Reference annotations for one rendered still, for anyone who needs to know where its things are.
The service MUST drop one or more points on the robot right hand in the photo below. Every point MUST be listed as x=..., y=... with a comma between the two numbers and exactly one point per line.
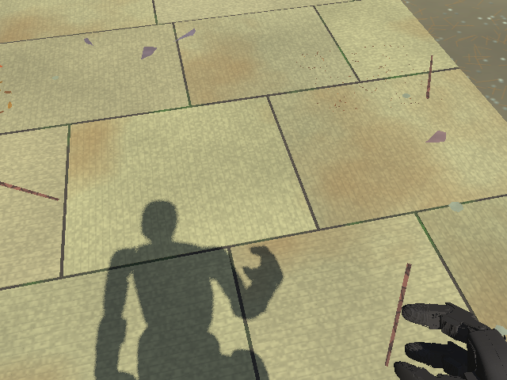
x=484, y=359

